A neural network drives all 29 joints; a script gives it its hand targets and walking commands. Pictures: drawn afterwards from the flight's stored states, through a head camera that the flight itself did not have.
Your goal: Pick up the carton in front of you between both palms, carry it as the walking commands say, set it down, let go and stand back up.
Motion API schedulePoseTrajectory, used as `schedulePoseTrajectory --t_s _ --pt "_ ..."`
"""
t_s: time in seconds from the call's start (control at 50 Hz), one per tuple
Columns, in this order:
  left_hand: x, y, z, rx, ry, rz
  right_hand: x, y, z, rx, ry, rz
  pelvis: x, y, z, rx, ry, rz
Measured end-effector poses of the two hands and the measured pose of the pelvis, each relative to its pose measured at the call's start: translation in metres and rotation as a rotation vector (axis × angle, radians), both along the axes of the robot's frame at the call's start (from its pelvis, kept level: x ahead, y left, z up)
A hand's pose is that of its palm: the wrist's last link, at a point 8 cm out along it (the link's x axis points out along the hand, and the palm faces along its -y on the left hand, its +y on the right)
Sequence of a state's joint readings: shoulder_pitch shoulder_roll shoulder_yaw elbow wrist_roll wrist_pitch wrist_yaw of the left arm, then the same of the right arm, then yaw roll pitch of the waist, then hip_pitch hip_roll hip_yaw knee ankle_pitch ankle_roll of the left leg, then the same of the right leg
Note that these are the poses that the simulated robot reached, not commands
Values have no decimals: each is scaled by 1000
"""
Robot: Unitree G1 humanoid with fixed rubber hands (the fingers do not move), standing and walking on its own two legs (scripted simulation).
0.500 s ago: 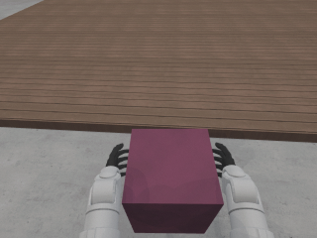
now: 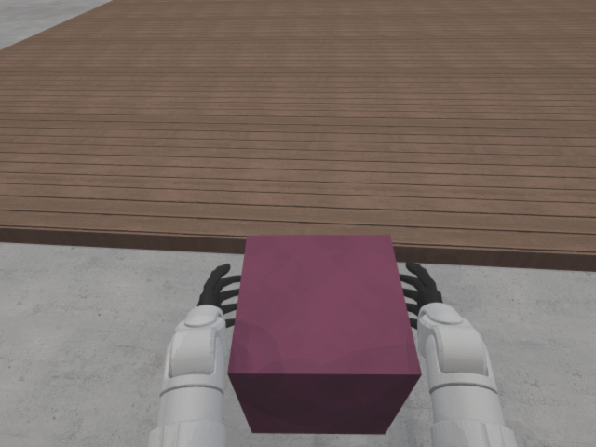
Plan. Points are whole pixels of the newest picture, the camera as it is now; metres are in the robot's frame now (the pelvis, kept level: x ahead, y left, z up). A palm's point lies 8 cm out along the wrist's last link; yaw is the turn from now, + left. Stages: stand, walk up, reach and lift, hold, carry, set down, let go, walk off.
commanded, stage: hold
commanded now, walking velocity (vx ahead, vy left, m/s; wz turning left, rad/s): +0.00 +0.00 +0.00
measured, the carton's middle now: (318, 338) +0.30 +0.00 -0.02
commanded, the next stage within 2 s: carry in 0.92 s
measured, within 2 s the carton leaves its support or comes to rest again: neither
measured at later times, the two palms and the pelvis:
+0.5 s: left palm (212, 312) +0.30 +0.15 +0.05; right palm (428, 310) +0.30 -0.15 +0.05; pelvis +0.01 +0.00 +0.00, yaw +0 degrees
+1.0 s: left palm (212, 310) +0.30 +0.15 +0.05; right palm (428, 309) +0.30 -0.15 +0.05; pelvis +0.01 +0.00 +0.00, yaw +0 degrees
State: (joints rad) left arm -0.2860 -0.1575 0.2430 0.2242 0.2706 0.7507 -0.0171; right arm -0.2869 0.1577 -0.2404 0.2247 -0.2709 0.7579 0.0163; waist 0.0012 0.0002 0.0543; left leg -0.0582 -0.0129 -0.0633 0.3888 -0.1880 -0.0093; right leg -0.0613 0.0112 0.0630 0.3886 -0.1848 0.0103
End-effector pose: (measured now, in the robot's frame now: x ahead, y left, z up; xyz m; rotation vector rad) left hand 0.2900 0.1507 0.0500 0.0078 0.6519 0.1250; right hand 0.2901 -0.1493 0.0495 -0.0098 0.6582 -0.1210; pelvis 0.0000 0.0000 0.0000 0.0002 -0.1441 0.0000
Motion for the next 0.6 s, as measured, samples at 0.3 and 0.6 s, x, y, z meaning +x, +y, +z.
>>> schedulePoseTrajectory --t_s 0.3,0.6 --pt "5 -1 1 12 2 -8 5 0 1 -13 2 4 7 0 1 0 2 -1" --pt "5 -1 -1 23 9 -17 4 0 -1 -25 9 13 13 0 3 0 8 -3"
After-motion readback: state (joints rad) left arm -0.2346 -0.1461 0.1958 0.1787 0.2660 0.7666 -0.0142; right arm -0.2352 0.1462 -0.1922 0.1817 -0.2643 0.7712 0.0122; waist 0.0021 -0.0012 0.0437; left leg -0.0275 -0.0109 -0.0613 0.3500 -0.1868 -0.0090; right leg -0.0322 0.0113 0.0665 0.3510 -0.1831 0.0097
